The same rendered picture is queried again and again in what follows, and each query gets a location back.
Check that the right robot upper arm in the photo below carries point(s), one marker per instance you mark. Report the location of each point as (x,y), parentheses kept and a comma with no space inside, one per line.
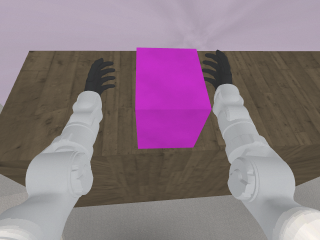
(266,187)

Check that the robot left hand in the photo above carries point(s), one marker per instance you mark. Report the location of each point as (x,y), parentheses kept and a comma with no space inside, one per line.
(94,81)

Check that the robot right hand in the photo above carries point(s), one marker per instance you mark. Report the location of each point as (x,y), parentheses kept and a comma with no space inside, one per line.
(222,74)

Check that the left robot upper arm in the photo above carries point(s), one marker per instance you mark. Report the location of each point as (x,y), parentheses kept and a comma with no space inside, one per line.
(55,181)

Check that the carton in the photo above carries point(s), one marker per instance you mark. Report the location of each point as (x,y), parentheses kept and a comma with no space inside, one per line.
(171,98)

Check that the pedestal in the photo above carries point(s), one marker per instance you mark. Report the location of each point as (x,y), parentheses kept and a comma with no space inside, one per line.
(280,90)

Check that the robot left forearm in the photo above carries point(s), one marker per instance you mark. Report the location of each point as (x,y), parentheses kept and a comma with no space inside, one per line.
(81,130)

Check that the robot right forearm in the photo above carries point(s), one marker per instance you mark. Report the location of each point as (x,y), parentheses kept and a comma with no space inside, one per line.
(236,126)

